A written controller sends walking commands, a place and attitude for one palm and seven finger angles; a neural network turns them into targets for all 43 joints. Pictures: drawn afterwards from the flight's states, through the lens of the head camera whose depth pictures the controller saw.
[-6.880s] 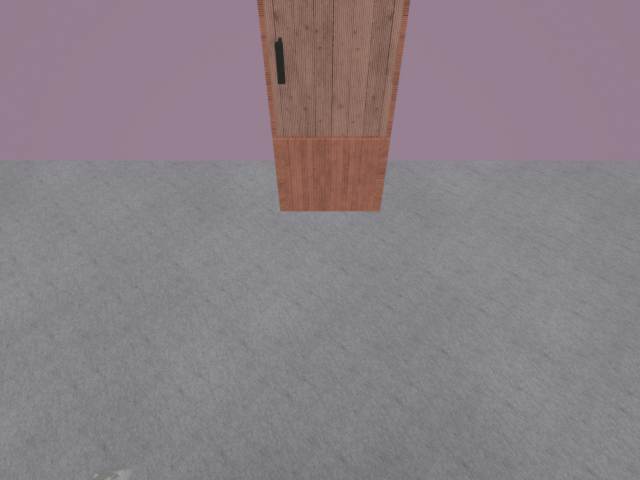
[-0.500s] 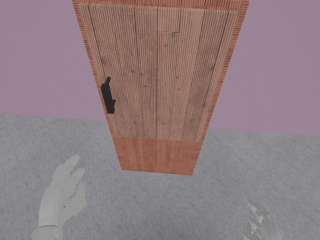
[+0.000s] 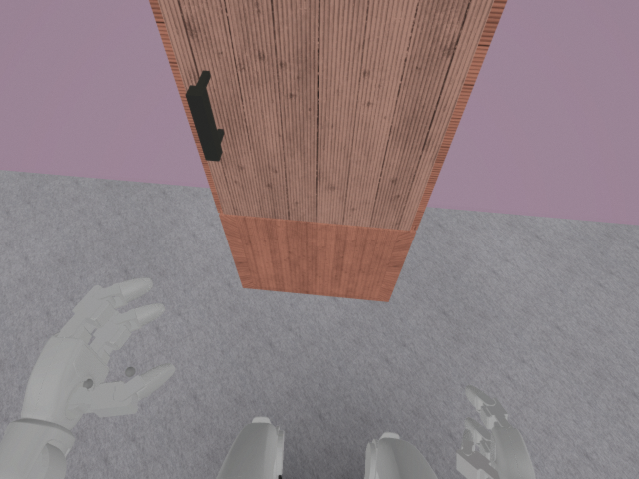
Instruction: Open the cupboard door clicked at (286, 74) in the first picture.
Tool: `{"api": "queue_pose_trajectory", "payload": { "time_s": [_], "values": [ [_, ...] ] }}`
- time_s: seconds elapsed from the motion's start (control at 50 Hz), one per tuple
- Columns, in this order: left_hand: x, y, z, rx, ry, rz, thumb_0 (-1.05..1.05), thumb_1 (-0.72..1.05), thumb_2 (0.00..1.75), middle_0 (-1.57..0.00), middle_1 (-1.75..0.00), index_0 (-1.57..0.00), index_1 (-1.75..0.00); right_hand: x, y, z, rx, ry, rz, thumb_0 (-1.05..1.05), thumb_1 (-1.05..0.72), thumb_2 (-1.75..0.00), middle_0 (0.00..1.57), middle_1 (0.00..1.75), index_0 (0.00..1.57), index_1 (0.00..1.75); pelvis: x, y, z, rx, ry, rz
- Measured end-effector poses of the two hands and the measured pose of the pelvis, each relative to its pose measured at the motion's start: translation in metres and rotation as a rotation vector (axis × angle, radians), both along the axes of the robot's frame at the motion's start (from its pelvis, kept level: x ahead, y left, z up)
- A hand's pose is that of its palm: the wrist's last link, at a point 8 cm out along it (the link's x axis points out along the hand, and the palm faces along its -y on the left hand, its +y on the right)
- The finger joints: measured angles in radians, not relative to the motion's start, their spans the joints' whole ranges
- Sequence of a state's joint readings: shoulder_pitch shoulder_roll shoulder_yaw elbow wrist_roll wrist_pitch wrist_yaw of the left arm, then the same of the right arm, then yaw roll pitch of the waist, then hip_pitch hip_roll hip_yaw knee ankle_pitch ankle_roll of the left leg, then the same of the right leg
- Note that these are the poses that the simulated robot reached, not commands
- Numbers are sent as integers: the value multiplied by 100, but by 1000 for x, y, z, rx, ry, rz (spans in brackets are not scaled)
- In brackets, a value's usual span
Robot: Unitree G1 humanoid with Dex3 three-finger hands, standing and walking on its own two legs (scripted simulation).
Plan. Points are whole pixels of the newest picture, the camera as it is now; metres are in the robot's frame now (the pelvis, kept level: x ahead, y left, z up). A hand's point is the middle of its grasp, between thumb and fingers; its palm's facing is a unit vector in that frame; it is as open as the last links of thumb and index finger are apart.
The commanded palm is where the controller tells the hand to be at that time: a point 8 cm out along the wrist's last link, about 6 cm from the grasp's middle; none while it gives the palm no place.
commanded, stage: raise the hand with hooked fingers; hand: left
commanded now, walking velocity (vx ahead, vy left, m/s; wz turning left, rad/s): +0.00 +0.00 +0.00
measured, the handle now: (209, 117) +0.63 +0.22 +0.06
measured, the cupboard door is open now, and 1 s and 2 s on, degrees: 0 0 0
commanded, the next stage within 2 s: move the hooked fingers beside the handle in 1.36 s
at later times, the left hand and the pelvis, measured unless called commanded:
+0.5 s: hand (90, 341) +0.25 +0.27 +0.06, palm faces -0.03 -1.00 -0.07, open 13.4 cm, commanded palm +0.23 +0.32 +0.06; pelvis +0.00 +0.03 +0.01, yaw +0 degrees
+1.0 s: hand (80, 291) +0.30 +0.29 +0.07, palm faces -0.05 -1.00 -0.06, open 14.0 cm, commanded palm +0.28 +0.34 +0.07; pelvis +0.01 +0.02 +0.02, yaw -1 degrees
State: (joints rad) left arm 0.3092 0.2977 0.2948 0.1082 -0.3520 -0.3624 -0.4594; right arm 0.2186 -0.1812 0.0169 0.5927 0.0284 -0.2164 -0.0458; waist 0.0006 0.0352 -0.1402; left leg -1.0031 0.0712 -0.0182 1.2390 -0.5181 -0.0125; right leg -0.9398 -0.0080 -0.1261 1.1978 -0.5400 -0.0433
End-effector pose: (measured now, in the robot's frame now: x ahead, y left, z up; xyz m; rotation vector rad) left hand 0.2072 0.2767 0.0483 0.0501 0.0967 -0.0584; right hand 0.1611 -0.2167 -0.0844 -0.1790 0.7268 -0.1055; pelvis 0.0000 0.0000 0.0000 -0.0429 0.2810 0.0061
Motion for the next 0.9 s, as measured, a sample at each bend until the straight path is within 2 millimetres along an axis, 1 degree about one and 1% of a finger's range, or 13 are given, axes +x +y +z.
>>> {"api": "queue_pose_trajectory", "payload": {
  "time_s": [0.08,0.12,0.18,0.26,0.32,0.44,0.58,0.64,0.72,0.9],
  "values": [
    [1,9,6,8,-16,27,1,15,58,-26,-79,-25,-78,-22,-10,4,-30,26,-38,2,-90,-89,21,30,20,30,-1,5,4,4,-1,-7],
    [0,12,6,11,-29,33,1,10,56,-26,-82,-25,-81,-28,-16,7,-53,31,-47,2,-90,-89,21,30,20,30,-2,8,5,4,-2,-7],
    [1,16,4,11,-36,29,1,3,53,-27,-86,-26,-86,-31,-24,13,-93,29,-50,2,-90,-89,21,30,20,30,-3,12,6,4,-5,-6],
    [5,22,2,8,-39,14,1,-6,49,-27,-92,-26,-92,-26,-28,24,-133,5,-45,2,-90,-89,21,30,20,30,-4,16,7,0,-9,-4],
    [10,27,4,8,-48,12,1,-13,46,-28,-97,-27,-96,-18,-26,32,-146,-20,-32,2,-90,-89,20,30,20,30,-3,19,8,-4,-13,-2],
    [19,39,11,13,-56,23,0,-27,40,-29,-106,-28,-105,0,-10,43,-132,-61,12,1,-90,-89,20,30,20,30,0,24,13,-11,-16,4],
    [31,54,16,23,-42,28,0,-41,34,-30,-115,-29,-114,12,9,43,-99,-65,58,1,-90,-89,21,30,20,30,4,27,16,-15,-12,7],
    [37,60,17,22,-42,32,0,-45,32,-30,-117,-29,-117,13,11,40,-94,-51,66,1,-90,-89,21,30,20,30,6,27,16,-16,-8,7],
    [47,66,18,21,-40,29,0,-47,31,-30,-119,-29,-118,10,10,36,-96,-24,64,1,-90,-89,21,30,20,30,8,27,17,-17,-3,7],
    [70,75,22,18,-37,21,-1,-49,31,-31,-120,-30,-119,-3,-6,33,-123,37,23,1,-90,-89,21,30,20,30,12,25,18,-15,9,-2]
  ]
}}
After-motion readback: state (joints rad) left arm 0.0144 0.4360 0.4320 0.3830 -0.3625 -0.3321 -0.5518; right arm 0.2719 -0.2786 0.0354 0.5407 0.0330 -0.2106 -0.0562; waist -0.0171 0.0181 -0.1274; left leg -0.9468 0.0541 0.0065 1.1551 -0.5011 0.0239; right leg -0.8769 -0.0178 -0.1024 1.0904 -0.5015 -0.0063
